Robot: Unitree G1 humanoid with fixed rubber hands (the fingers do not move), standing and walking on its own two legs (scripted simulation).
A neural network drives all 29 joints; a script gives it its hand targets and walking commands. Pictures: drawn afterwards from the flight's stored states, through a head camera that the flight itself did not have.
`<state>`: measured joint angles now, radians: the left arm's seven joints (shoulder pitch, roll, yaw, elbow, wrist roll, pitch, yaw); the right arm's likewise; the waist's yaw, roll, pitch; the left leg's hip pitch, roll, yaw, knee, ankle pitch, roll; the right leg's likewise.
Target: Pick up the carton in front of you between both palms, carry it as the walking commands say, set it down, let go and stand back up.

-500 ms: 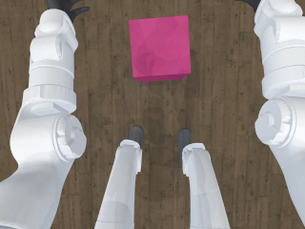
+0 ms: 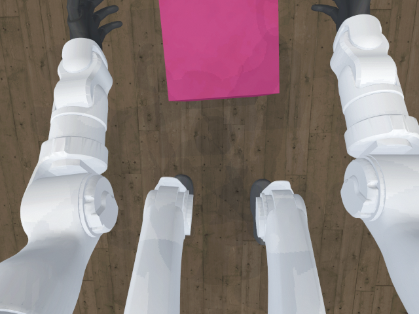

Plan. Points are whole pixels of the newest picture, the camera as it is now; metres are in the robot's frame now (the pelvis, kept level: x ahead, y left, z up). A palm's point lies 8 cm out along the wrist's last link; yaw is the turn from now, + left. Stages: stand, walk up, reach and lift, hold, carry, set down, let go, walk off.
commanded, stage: reach and lift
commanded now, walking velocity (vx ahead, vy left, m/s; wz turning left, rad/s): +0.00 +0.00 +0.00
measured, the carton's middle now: (220, 53) +0.53 +0.01 -0.39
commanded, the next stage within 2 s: none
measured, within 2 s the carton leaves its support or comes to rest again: leaves its support in 1.34 s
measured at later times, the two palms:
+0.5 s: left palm (132, 55) +0.51 +0.19 -0.32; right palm (312, 45) +0.53 -0.18 -0.32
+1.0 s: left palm (145, 56) +0.51 +0.16 -0.31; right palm (298, 45) +0.53 -0.15 -0.31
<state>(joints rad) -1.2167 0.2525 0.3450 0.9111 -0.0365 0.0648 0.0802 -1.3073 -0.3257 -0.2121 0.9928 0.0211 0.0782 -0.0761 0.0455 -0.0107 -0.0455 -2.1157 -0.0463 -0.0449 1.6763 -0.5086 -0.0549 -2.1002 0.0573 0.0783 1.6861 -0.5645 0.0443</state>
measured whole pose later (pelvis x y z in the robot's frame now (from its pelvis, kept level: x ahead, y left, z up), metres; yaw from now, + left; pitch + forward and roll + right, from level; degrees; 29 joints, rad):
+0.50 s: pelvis -0.05 +0.00 -0.13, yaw +0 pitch +37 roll +1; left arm -1.62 0.37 0.19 1.16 -0.18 0.10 0.11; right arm -1.68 -0.46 -0.05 1.22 0.18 0.11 -0.08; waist 0.04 0.01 0.47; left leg -2.23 -0.03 -0.03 2.17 -0.58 -0.04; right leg -2.22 0.05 0.06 2.19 -0.62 0.05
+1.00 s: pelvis -0.06 +0.00 -0.14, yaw +0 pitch +34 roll +2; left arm -1.64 0.29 0.25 1.15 -0.12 0.10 0.12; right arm -1.72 -0.39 -0.03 1.24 0.14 0.13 -0.08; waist 0.04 0.00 0.51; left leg -2.21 -0.03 -0.04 2.18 -0.57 -0.06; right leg -2.21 0.05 0.05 2.21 -0.60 0.03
